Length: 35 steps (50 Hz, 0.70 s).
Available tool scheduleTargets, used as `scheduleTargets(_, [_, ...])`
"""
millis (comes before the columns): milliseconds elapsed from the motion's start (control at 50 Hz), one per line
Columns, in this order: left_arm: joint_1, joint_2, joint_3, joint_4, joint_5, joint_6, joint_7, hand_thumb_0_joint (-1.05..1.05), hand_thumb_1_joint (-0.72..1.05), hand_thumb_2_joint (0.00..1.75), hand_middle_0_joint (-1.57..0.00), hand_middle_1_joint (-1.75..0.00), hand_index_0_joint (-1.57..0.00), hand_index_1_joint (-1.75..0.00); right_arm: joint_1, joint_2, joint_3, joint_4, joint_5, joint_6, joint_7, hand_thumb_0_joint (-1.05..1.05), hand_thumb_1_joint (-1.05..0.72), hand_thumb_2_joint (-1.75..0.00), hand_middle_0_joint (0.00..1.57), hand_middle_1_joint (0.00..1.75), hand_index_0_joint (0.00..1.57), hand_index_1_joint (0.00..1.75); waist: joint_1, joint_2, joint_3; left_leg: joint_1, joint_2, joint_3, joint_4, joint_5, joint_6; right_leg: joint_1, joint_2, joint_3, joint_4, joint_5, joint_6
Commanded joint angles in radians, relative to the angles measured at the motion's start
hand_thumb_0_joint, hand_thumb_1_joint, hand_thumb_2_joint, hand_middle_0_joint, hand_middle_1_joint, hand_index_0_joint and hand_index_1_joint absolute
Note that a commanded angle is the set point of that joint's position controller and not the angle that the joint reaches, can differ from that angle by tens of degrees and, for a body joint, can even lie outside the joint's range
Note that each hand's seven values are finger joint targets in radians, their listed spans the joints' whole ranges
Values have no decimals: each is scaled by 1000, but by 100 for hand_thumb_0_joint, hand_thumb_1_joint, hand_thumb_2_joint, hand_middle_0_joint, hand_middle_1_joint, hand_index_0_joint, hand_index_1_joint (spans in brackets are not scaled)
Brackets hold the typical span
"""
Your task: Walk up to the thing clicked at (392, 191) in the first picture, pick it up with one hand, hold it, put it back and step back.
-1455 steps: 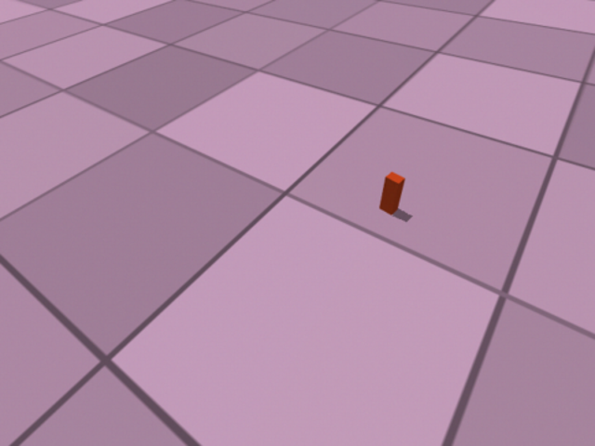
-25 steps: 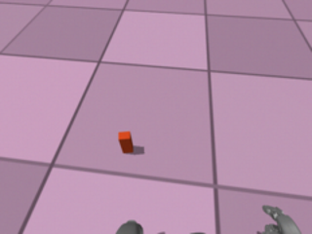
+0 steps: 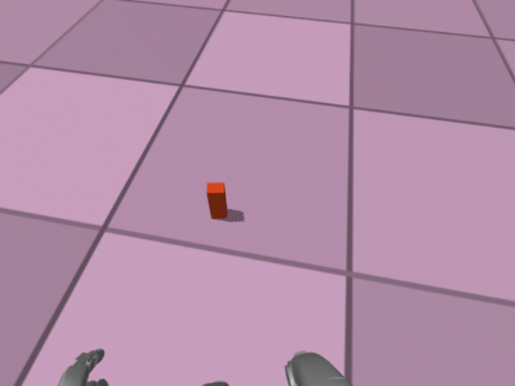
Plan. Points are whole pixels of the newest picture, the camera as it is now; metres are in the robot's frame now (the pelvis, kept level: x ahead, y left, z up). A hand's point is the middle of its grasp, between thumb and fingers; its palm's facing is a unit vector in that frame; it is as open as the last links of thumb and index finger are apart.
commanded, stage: step back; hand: left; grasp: from the side
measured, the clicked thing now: (217, 201) +0.89 +0.16 -0.66
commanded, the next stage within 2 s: stand in 1.42 s
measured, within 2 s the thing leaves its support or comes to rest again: neither
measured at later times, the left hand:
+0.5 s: hand out of the picture -0.09 +0.25 -0.13, palm faces +0.01 -0.90 -0.44, open 7.4 cm
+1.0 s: hand out of the picture -0.10 +0.24 -0.14, palm faces +0.05 -0.93 -0.36, open 7.4 cm
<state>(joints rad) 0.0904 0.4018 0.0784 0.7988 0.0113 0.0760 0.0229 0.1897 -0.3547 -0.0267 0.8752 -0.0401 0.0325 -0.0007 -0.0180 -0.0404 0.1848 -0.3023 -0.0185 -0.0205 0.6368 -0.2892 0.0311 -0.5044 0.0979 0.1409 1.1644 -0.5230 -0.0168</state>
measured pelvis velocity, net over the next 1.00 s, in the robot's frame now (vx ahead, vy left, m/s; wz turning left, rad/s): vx -0.14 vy -0.03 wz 0.04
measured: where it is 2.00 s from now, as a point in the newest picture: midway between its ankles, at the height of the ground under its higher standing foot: outside the picture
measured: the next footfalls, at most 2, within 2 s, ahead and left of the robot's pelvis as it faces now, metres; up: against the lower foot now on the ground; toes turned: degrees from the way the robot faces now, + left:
right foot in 0.22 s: -0.10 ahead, -0.15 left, +0.00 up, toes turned +0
left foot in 0.52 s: -0.11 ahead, +0.10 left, +0.00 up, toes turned -1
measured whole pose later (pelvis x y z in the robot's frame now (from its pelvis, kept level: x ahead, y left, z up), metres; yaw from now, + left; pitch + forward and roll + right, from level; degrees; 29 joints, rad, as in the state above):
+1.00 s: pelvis -0.14 -0.03 +0.01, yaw +2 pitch -3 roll +0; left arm 0.22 0.35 0.05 0.99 0.03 -0.04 -0.01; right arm 0.20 -0.40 -0.06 1.00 -0.03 -0.01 0.02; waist 0.03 0.02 0.07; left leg -0.32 0.01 -0.03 0.64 -0.37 0.00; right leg -0.21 -0.03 -0.04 0.57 -0.31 0.00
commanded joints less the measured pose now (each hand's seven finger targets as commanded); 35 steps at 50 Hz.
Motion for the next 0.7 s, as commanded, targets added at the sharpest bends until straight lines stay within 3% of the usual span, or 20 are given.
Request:
scheduleTargets(0, [107,173,58,-35,4,-24,6,0,90,90,-20,-30,-20,-30,-75,-252,-83,-112,0,-31,-31,0,-90,-90,20,30,20,30,42,168,-191,99,249,-220,-208,413,201,15,-10,18,93,19,32])
scheduleTargets(80, [71,159,42,-48,11,-36,-2,0,90,90,-20,-30,-20,-30,-15,-276,-92,-114,0,-18,-30,0,-90,-90,20,30,20,30,-11,212,-233,221,285,-226,-176,433,234,53,-55,-52,-201,-22,56])
scheduleTargets(120, [105,157,41,-24,10,-45,-5,0,90,90,-20,-30,-20,-30,-43,-289,-93,-121,2,-9,-27,0,-90,-90,20,30,20,30,3,244,-269,192,278,-204,-157,399,204,151,-84,-97,-402,15,34])
scheduleTargets(180, [237,156,51,56,15,-54,-16,0,90,90,-20,-30,-20,-30,-85,-304,-92,-121,13,12,-19,0,-90,-90,20,30,20,30,50,249,-300,20,219,-152,-133,119,118,374,-62,-170,-714,182,-17])
scheduleTargets(200, [256,196,63,64,30,-60,-15,0,90,90,-20,-30,-20,-30,-74,-263,-82,-124,16,14,-16,0,-90,-90,20,30,20,30,52,138,-268,-130,159,-123,-36,-46,63,418,-127,-27,-750,134,-44])
scheduleTargets(220, [233,302,93,39,41,-63,-16,0,90,90,-20,-30,-20,-30,-98,-188,-62,-155,23,6,-19,0,-90,-90,20,30,20,30,73,-153,-198,-350,-42,-54,173,-230,-13,371,-359,326,-853,-10,-135])
scheduleTargets(240, [133,386,103,-1,46,-62,-10,0,90,90,-20,-30,-20,-30,-153,-222,-80,-155,16,9,-35,0,-90,-90,20,30,20,30,115,-224,-137,-254,-47,-138,395,-312,-48,81,-558,498,-941,-36,-295])
scheduleTargets(260, [82,346,94,-19,35,-69,-4,0,90,90,-20,-30,-20,-30,-139,-255,-90,-139,19,9,-34,0,-90,-90,20,30,20,30,75,-117,-82,-212,-26,-204,499,-257,-50,-11,-528,422,-923,-17,-283])
scheduleTargets(280, [0,285,71,-28,28,-77,-1,0,90,90,-20,-30,-20,-30,-79,-251,-86,-103,25,6,-32,0,-90,-90,20,30,20,30,14,-24,-73,-215,-62,-198,544,-183,-44,36,-413,225,-831,142,-220])
scheduleTargets(300, [-34,246,65,-26,35,-82,2,0,90,90,-20,-30,-20,-30,-37,-232,-78,-78,32,-1,-30,0,-90,-90,20,30,20,30,-11,-34,-97,-215,-79,-159,537,-139,-40,107,-339,112,-784,262,-175])
scheduleTargets(340, [15,237,70,-25,43,-94,-1,0,90,90,-20,-30,-20,-30,-12,-234,-76,-65,24,-14,-22,0,-90,-90,20,30,20,30,24,-98,-153,-187,-50,-109,484,-140,-54,193,-315,79,-755,235,-168])
scheduleTargets(420, [112,255,75,16,46,-96,-10,0,90,90,-20,-30,-20,-30,-72,-215,-73,-62,6,-29,-2,0,-90,-90,20,30,20,30,97,-141,-135,-169,-2,-21,142,-225,-53,312,-332,120,-792,-82,-166])
scheduleTargets(460, [88,258,68,16,38,-89,-17,0,90,90,-20,-30,-20,-30,-35,-209,-74,-26,11,-43,3,0,-90,-90,20,30,20,30,72,-160,-128,-22,0,24,-56,-236,-40,235,-342,116,-793,-83,-163])
scheduleTargets(480, [69,256,60,15,32,-83,-20,0,90,90,-20,-30,-20,-30,15,-202,-77,-1,11,-51,3,0,-90,-90,20,30,20,30,36,-138,-146,101,-11,40,-214,-122,-22,193,-327,79,-737,-23,-138])
scheduleTargets(500, [97,207,39,20,33,-77,-21,0,90,90,-20,-30,-20,-30,49,-214,-89,26,6,-60,-2,0,-90,-90,20,30,20,30,24,-56,-169,221,-10,-10,-277,-71,-9,134,-282,25,-638,30,-105])
scheduleTargets(520, [119,146,22,21,24,-76,-24,0,90,90,-20,-30,-20,-30,72,-256,-100,32,-3,-68,-6,0,-90,-90,20,30,20,30,21,115,-180,299,127,-269,-335,-242,40,-9,-208,-50,-504,15,-49])
scheduleTargets(540, [56,152,27,31,4,-78,-22,0,90,90,-20,-30,-20,-30,33,-344,-105,20,-5,-70,-4,0,-90,-90,20,30,20,30,2,228,-147,121,327,-573,-439,-578,160,-41,-112,-159,-366,-40,1])
scheduleTargets(560, [17,227,50,37,16,-82,-20,0,90,90,-20,-30,-20,-30,7,-367,-114,8,0,-72,1,0,-90,-90,20,30,20,30,-8,161,-69,-37,361,-595,-467,-606,217,34,-143,-78,-261,-47,-4])
scheduleTargets(600, [73,180,37,59,2,-90,-32,0,90,90,-20,-30,-20,-30,-53,-274,-78,3,-2,-88,-5,0,-90,-90,20,30,20,30,40,117,-87,47,264,-403,-395,-353,163,39,-156,-61,-308,53,-6])
scheduleTargets(680, [122,167,41,109,11,-107,-39,0,90,90,-20,-30,-20,-30,-54,-270,-85,9,-3,-71,8,0,-90,-90,20,30,20,30,30,201,-124,-28,198,-236,-334,-295,117,249,-104,-167,-562,109,2])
